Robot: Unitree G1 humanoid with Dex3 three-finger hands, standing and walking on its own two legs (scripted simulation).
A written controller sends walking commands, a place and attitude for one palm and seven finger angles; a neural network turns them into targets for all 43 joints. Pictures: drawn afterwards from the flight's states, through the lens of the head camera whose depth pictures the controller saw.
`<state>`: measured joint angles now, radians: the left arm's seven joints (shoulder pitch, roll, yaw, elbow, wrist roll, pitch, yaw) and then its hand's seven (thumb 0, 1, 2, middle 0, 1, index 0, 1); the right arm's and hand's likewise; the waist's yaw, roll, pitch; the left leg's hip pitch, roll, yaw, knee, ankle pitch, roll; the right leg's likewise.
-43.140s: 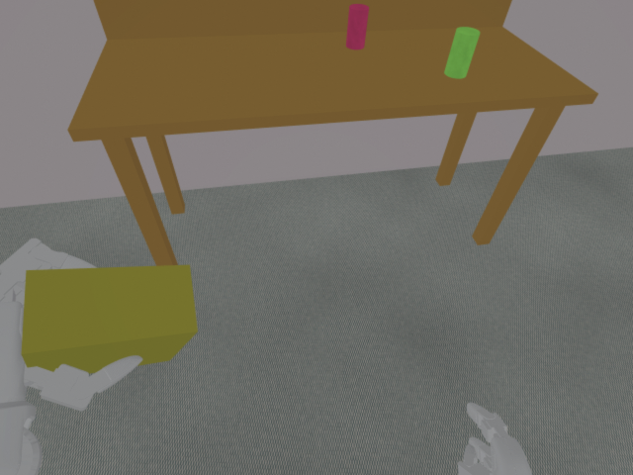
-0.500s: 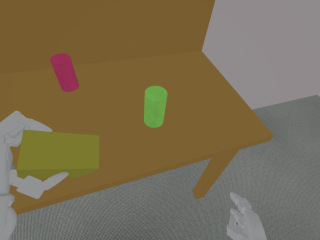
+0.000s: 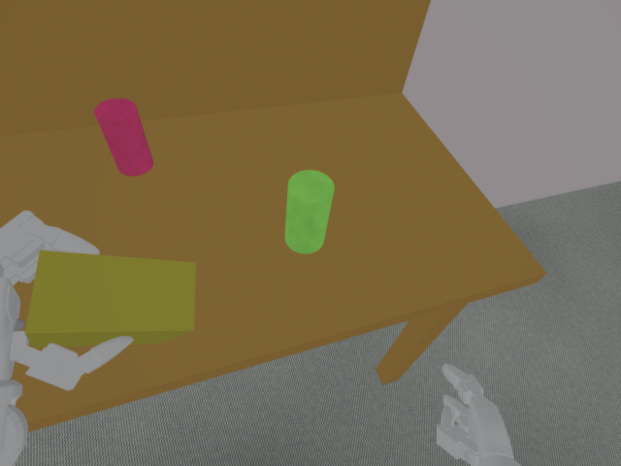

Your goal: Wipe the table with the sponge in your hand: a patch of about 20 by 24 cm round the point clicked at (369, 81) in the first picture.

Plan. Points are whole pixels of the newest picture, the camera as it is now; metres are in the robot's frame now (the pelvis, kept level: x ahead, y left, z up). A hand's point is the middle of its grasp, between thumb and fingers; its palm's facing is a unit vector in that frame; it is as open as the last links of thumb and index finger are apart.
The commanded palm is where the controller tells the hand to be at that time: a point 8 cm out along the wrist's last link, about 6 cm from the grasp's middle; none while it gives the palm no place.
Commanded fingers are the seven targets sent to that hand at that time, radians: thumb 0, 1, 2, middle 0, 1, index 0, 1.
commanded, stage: come to a stop and stand still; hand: left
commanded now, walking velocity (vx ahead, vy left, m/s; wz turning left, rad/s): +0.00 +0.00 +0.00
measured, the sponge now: (136, 306) +0.24 +0.21 +0.11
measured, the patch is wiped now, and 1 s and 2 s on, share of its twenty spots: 0.00 0.00 0.00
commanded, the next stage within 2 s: look again from close up in 0.66 s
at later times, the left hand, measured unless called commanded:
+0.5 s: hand (76, 310) +0.21 +0.24 +0.15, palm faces +0.38 -0.84 -0.39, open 10.6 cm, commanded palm +0.15 +0.26 +0.17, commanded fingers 0.00 0.10 1.30 -1.20 -1.60 -1.20 -1.60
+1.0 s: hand (73, 299) +0.22 +0.24 +0.16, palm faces +0.36 -0.86 -0.36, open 10.6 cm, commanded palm +0.16 +0.28 +0.17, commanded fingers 0.00 0.10 1.30 -1.20 -1.60 -1.20 -1.60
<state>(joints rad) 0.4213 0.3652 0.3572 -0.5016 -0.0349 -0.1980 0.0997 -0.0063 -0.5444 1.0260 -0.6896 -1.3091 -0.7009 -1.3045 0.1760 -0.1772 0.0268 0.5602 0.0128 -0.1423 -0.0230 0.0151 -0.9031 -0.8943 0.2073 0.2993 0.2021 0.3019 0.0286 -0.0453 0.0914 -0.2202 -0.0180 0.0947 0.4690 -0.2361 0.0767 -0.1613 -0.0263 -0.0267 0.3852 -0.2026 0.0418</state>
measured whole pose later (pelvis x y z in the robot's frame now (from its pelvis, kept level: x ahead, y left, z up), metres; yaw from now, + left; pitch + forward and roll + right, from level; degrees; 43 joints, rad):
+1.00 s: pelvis +0.00 +0.00 +0.00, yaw +0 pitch -1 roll -2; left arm 0.41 0.38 0.36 -0.52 -0.03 -0.23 0.09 -0.01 -0.55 1.03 -0.69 -1.31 -0.70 -1.31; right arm 0.19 -0.18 0.03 0.57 0.01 -0.16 -0.02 0.02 -0.90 -0.89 0.21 0.30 0.20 0.30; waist 0.03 -0.05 0.10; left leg -0.23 -0.01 0.10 0.48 -0.24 0.08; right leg -0.18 -0.02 -0.02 0.40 -0.20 0.04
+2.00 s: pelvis -0.01 -0.10 -0.03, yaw +2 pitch +2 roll +0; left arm 0.31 0.66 0.36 -0.33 0.21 -0.09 0.02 0.00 -0.55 1.03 -0.69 -1.31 -0.71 -1.31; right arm 0.22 -0.28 -0.01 0.60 0.02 -0.03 -0.06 0.02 -0.90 -0.89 0.21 0.30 0.20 0.30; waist 0.06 0.07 -0.02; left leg -0.44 0.04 -0.06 0.74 -0.33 -0.03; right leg -0.37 0.07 -0.09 0.73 -0.39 -0.10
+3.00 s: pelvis -0.03 -0.02 -0.01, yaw +2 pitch -4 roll -1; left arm 0.11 0.57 0.05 -0.30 0.80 0.41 -0.04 0.00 -0.56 1.04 -0.69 -1.32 -0.70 -1.31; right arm 0.01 -0.24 0.09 0.62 0.06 0.04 -0.04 0.02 -0.90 -0.89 0.21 0.30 0.20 0.30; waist 0.15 0.12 0.02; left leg -0.25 -0.05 -0.01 0.50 -0.19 0.05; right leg -0.19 -0.01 -0.03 0.50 -0.24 0.00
